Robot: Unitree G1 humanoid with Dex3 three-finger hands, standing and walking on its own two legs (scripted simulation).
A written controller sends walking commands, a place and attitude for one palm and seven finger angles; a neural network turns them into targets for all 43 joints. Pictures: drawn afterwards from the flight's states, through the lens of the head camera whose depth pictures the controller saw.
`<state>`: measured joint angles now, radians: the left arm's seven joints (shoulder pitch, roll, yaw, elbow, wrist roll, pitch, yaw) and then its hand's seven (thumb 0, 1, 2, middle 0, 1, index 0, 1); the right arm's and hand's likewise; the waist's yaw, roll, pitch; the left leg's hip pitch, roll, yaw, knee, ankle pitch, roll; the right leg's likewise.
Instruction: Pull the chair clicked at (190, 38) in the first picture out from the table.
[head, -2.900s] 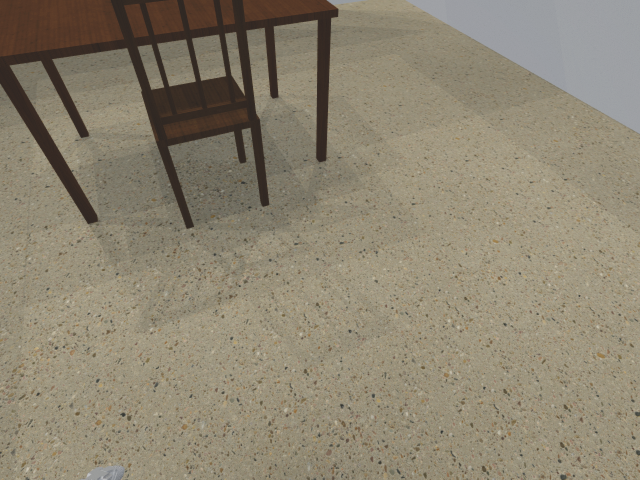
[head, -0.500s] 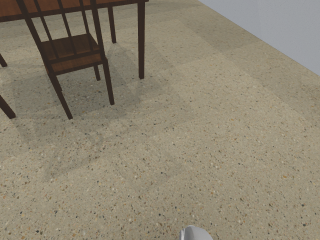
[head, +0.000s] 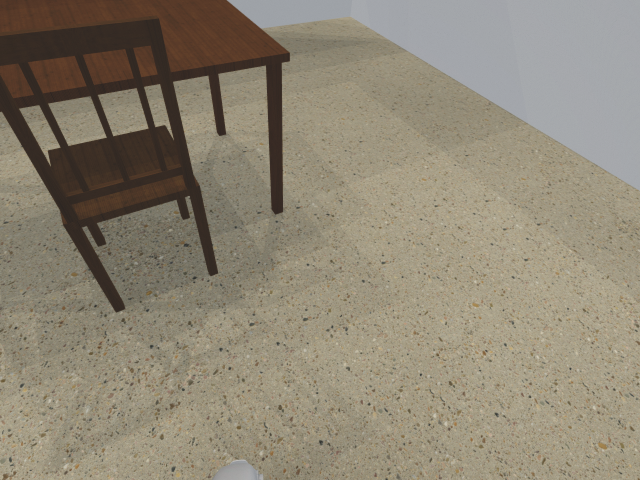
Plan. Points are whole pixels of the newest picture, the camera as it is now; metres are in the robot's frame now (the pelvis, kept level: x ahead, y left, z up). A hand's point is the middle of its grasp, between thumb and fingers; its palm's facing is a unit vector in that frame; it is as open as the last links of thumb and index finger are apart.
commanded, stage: walk to a spot facing it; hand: left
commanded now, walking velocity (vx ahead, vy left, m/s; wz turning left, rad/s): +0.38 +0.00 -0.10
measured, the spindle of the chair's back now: (105, 124) +0.87 +0.58 -0.06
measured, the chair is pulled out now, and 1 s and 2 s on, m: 0.00 0.00 0.00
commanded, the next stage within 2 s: turn to face it in 0.44 s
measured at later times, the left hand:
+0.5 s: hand (220, 366) +0.33 +0.18 -0.17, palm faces -0.16 -0.97 -0.18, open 7.4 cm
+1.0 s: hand (268, 291) +0.48 +0.12 -0.16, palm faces +0.02 -0.98 -0.20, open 7.2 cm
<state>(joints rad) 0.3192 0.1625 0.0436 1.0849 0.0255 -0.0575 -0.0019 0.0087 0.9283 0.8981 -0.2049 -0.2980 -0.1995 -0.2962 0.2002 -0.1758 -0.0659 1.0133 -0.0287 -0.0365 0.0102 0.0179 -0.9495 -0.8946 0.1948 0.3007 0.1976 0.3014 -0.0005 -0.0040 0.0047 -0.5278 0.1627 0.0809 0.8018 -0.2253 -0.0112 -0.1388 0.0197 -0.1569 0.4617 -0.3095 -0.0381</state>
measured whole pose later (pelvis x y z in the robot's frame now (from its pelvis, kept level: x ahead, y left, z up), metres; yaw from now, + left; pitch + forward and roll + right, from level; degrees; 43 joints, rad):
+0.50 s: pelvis +0.23 +0.01 +0.00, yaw -10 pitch +0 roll +1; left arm 0.17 0.18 0.08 1.02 0.03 0.02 -0.03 0.01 0.91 0.90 -0.20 -0.30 -0.19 -0.30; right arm 0.42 -0.12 -0.04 1.12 -0.03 -0.07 -0.02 0.01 -0.92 -0.89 0.20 0.30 0.20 0.30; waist -0.03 -0.01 0.08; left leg 0.04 0.09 0.34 0.34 -0.36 -0.04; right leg -0.56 -0.10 -0.12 0.74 -0.18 -0.02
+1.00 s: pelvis +0.37 -0.05 +0.00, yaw -1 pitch -1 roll +0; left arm 0.14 0.15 0.05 0.96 0.02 -0.01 0.02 -0.01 0.94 0.90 -0.21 -0.30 -0.20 -0.30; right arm 0.21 -0.18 -0.06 1.01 -0.03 0.05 0.00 0.01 -0.93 -0.89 0.20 0.30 0.20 0.30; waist -0.02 0.00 0.04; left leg -0.46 0.11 0.12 0.88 -0.37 -0.05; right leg -0.20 -0.08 -0.34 0.53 -0.31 -0.07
